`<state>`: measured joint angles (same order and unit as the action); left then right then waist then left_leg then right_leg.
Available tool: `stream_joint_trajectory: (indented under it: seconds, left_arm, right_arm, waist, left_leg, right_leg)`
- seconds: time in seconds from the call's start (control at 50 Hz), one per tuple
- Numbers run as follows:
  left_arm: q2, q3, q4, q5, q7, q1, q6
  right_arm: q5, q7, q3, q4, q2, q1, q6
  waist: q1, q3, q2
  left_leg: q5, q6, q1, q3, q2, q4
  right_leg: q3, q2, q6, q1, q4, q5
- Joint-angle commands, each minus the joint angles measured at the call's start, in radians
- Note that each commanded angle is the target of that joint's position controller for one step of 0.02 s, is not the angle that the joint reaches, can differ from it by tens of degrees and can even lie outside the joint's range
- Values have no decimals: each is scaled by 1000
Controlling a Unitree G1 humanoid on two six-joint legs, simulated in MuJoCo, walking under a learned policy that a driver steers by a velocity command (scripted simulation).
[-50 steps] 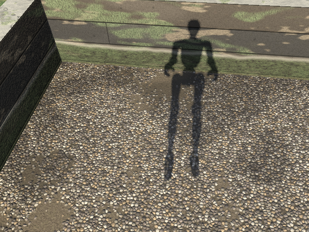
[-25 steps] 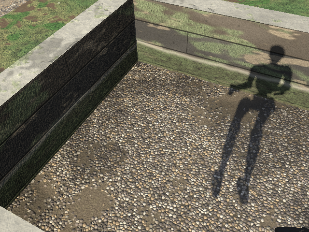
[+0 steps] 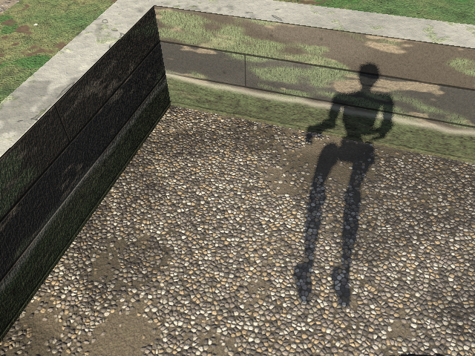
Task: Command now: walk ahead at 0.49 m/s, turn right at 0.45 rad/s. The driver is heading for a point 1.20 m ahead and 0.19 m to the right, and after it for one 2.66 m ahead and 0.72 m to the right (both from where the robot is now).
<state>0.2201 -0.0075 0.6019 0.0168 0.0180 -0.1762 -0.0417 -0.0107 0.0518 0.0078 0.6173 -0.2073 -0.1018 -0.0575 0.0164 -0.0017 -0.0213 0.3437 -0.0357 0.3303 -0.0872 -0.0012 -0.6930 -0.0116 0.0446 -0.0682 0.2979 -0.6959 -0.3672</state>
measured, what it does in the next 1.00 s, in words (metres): steps on the spot, turning right: right foot, then left foot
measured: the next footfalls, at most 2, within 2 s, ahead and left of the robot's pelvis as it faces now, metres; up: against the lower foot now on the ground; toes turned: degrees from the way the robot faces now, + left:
right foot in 0.52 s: +0.00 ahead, -0.08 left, +0.00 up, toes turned -18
left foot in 0.80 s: +0.08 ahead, +0.09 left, +0.00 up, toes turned -24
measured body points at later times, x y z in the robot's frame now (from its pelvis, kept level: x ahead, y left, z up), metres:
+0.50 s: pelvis -0.02 +0.03 +0.00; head -0.01 +0.01 +0.45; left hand +0.27 +0.19 -0.05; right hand +0.07 -0.23 -0.10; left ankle +0.05 +0.11 -0.72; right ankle -0.04 -0.07 -0.72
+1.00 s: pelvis -0.02 +0.04 +0.01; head -0.02 +0.05 +0.46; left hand +0.27 +0.14 -0.05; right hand +0.07 -0.22 -0.07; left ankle +0.04 +0.11 -0.72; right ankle -0.04 -0.07 -0.72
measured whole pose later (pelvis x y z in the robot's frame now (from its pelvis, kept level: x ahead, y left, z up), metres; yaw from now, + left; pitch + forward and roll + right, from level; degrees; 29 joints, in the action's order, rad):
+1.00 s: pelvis -0.02 +0.04 +0.01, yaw -21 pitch -2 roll +0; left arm 0.17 0.05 0.56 0.05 0.02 -0.05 -0.05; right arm 0.00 -0.01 0.05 0.59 -0.18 -0.16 -0.07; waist 0.01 0.01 0.02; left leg 0.27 -0.05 0.30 0.06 -0.08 -0.60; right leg 0.02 0.04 -0.01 0.27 -0.60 -0.30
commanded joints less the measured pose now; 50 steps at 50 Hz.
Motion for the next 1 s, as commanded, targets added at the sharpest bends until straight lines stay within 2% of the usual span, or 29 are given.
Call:
stream_joint_trajectory:
  seconds: [0.02,0.06,0.1,0.16,0.2,0.22,0.24,0.26,0.28,0.32,0.36,0.4,0.46,0.5,0.52,0.54,0.56,0.6,0.64,0.68,0.7,0.74,0.78,0.8,0.82,0.84,0.88,0.94,1.0]
  left_arm:
    - [102,-24,-66,-30,-8,-43,-5]
    - [146,-31,-80,-14,-17,-49,-14]
    - [162,-40,-85,-4,-28,-33,-15]
    - [139,-33,-108,-12,-26,76,-17]
    - [118,-22,-146,-27,-10,189,-27]
    - [75,-11,-157,-28,-6,188,-31]
    - [35,0,-168,-16,-7,153,-33]
    - [99,-21,-171,12,-6,179,-38]
    - [133,-38,-171,13,-5,205,-36]
    - [110,-41,-156,-7,-14,173,-43]
    - [87,-32,-134,-1,-15,121,-56]
    - [73,-21,-115,3,-16,111,-60]
    - [58,-6,-119,6,-10,132,-68]
    - [37,3,-98,17,-1,82,-69]
    - [34,7,-87,26,2,35,-67]
    - [153,-28,-96,-16,2,38,-70]
    - [200,-47,-119,-19,-3,29,-71]
    - [182,-40,-141,12,-36,93,-60]
    - [130,-21,-161,6,-48,175,-40]
    - [83,2,-165,-2,-40,218,-16]
    - [59,15,-160,1,-33,222,-7]
    - [83,9,-131,7,-24,183,-4]
    - [81,9,-116,-2,-17,163,-16]
    - [67,13,-110,-5,-16,145,-17]
    - [45,19,-113,-5,-8,109,-17]
    - [66,14,-124,7,-5,151,-14]
    - [46,21,-134,8,3,200,0]
    - [3,37,-126,35,5,176,5]
    - [1,40,-124,34,-5,188,18]
  right_arm:
    - [-18,6,-11,-126,-48,113,7]
    - [-22,-4,-21,-141,-92,136,13]
    - [-16,-9,-25,-141,-111,109,27]
    - [-29,-12,-20,-126,-98,65,41]
    - [-29,-24,-6,-100,-60,-7,47]
    - [-39,-27,-4,-98,-57,-39,44]
    - [-41,-28,-24,-106,-132,-36,44]
    - [-32,-26,-31,-100,-159,-70,42]
    - [-32,-22,-31,-98,-161,-97,46]
    - [-27,-11,-16,-103,-133,-42,69]
    - [-25,-17,-9,-106,-118,6,85]
    - [-34,-28,-2,-106,-98,32,84]
    - [-38,-34,-12,-92,-114,16,70]
    - [-18,-35,-20,-98,-119,36,50]
    - [-17,-35,-17,-105,-92,35,36]
    - [-26,-44,3,-176,-50,92,21]
    - [-30,-45,-9,-218,-105,197,20]
    - [-14,-42,-26,-198,-134,152,32]
    - [-27,-30,-17,-172,-104,88,35]
    - [-35,-26,2,-157,-52,71,23]
    - [-32,-27,11,-152,-30,75,14]
    - [-17,-40,14,-135,-30,66,10]
    - [-28,-47,25,-110,6,33,11]
    - [-37,-48,29,-105,12,8,12]
    - [-19,-53,8,-103,-60,51,16]
    - [2,-60,-3,-111,-96,46,15]
    - [11,-58,7,-139,-93,111,8]
    - [9,-53,10,-141,-90,121,9]
    - [9,-56,7,-140,-80,98,-1]
  waist:
    - [-37,-47,176]
    - [-76,-26,236]
    - [-62,-63,193]
    - [-20,-97,141]
    - [36,-113,98]
    - [46,-123,-29]
    - [48,-132,-254]
    - [77,-81,-253]
    - [81,-62,-163]
    - [18,-70,-106]
    - [-37,-83,-105]
    - [-49,-98,-106]
    - [-40,-121,-114]
    - [-67,-129,-57]
    - [-74,-123,33]
    - [-92,-74,283]
    - [-155,2,328]
    - [-81,-32,244]
    - [-11,-85,184]
    - [5,-131,159]
    - [1,-134,154]
    - [-8,-126,143]
    - [-13,-112,90]
    - [-18,-115,42]
    - [-53,-97,-110]
    - [-18,-45,-186]
    - [-44,25,-121]
    - [-57,-19,-95]
    - [-41,-42,-32]
  left_leg:
    - [-26,50,135,9,-4,-19]
    - [125,72,268,33,-34,-126]
    - [122,82,310,83,-13,-175]
    - [45,72,146,72,-10,-88]
    - [-151,49,-127,50,-9,57]
    - [-234,20,-276,123,69,94]
    - [-249,-46,-239,296,225,209]
    - [-274,-101,-190,415,320,284]
    - [-301,-138,-156,433,345,298]
    - [-353,-141,-112,353,320,303]
    - [-403,-116,-71,245,278,295]
    - [-447,-83,-47,137,232,263]
    - [-262,-72,-45,81,225,253]
    - [-20,-11,24,32,190,208]
    - [28,34,95,-31,130,66]
    - [137,99,260,-89,-12,-63]
    - [219,110,418,12,-43,-198]
    - [143,139,458,121,-46,-388]
    - [49,145,331,135,-23,-359]
    - [23,131,147,98,-22,-246]
    - [24,121,74,92,-18,-164]
    - [14,77,-45,80,-18,-9]
    - [-47,35,-200,41,-26,138]
    - [-59,12,-275,91,15,131]
    - [45,-21,-252,212,47,172]
    - [179,-54,-145,367,115,313]
    - [188,-50,4,435,125,373]
    - [139,-34,15,391,60,345]
    - [83,-39,6,374,28,302]
  right_leg:
    - [260,-133,-92,-119,137,345]
    - [429,-220,-173,-179,178,548]
    - [452,-246,-200,-217,154,705]
    - [397,-188,-150,-99,138,686]
    - [337,-103,-71,104,113,401]
    - [266,-34,-13,243,34,204]
    - [134,61,30,268,-93,-38]
    - [102,62,57,311,-221,-179]
    - [112,52,73,337,-332,-182]
    - [136,24,102,318,-417,-119]
    - [112,-2,112,247,-379,-80]
    - [71,-9,107,155,-263,-68]
    - [13,0,75,46,-85,-55]
    - [-22,21,28,-118,86,14]
    - [76,-18,-6,-174,120,13]
    - [392,-130,-97,-100,219,-92]
    - [596,-218,-155,-83,310,-68]
    - [583,-240,-184,-72,291,174]
    - [489,-182,-141,-10,268,293]
    - [391,-131,-98,57,277,333]
    - [369,-117,-88,69,284,301]
    - [374,-118,-79,76,304,102]
    - [363,-103,-38,116,299,-60]
    - [338,-86,-13,158,247,-118]
    - [204,-15,28,197,193,-140]
    - [103,14,61,186,101,-89]
    - [51,-11,91,71,128,53]
    - [30,-17,91,-39,135,65]
    - [16,-25,91,-83,136,58]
